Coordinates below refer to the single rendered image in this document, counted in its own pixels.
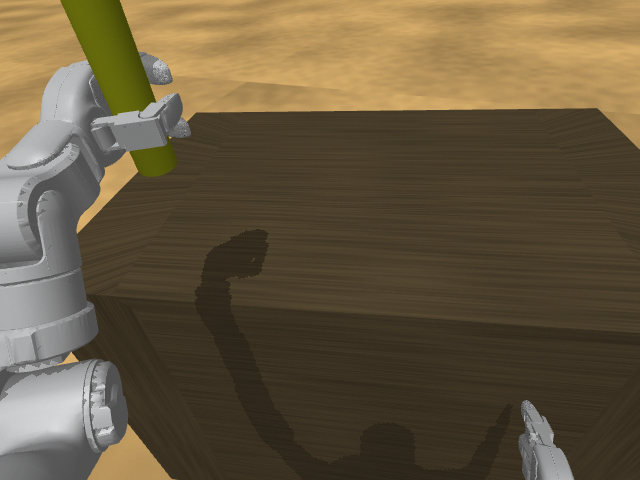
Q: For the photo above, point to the right robot hand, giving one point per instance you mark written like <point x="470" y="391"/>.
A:
<point x="541" y="459"/>

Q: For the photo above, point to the can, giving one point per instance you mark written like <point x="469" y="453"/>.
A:
<point x="106" y="39"/>

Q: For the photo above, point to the left robot hand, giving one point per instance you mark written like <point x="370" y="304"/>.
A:
<point x="73" y="95"/>

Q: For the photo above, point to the left robot arm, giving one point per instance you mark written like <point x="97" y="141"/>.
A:
<point x="55" y="421"/>

